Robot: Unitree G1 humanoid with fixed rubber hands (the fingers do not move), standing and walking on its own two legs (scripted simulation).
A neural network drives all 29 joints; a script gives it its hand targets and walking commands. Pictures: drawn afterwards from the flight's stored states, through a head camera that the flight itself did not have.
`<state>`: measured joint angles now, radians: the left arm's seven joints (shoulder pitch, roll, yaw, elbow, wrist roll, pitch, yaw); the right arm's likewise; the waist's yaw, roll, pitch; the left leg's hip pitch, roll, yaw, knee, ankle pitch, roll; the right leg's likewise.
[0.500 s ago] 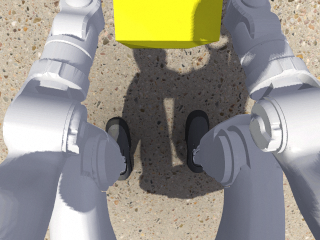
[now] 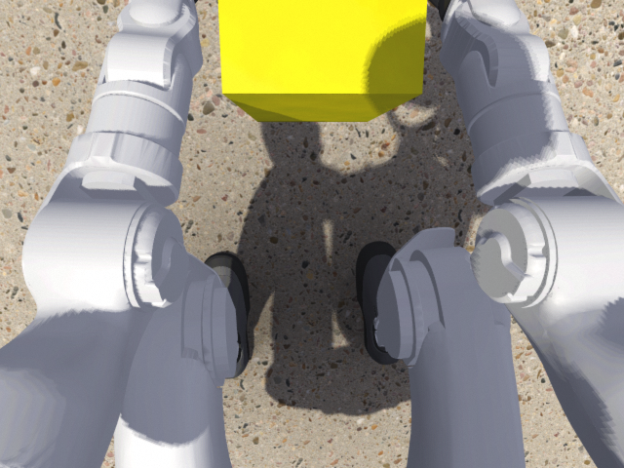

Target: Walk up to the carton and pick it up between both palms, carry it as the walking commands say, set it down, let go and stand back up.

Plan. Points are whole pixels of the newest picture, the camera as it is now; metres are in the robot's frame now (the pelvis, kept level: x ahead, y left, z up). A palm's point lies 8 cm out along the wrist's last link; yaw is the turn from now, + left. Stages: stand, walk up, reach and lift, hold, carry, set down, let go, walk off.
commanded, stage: reach and lift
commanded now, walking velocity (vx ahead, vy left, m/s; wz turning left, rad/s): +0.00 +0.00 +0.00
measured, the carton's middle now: (316, 14) +0.55 -0.03 -0.22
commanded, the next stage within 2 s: none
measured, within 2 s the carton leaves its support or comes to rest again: neither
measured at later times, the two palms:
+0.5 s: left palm out of the picture +0.55 +0.10 -0.13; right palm out of the picture +0.54 -0.15 -0.11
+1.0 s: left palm out of the picture +0.55 +0.10 -0.06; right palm out of the picture +0.53 -0.15 -0.06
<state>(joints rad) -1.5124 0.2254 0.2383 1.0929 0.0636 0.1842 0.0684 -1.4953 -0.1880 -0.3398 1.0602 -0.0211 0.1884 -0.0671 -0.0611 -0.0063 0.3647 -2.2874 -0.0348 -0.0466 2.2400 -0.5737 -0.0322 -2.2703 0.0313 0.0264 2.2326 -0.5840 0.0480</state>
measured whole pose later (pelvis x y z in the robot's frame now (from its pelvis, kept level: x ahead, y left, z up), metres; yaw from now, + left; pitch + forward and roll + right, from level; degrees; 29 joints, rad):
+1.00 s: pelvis +0.01 +0.00 +0.06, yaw +1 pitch +44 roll -1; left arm -1.33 0.05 0.34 0.80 0.18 0.30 0.13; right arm -1.24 0.02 -0.51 0.64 -0.20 0.31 -0.12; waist -0.06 0.01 0.10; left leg -2.24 -0.06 -0.06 2.03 -0.55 -0.05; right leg -2.22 0.05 0.04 2.03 -0.58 0.06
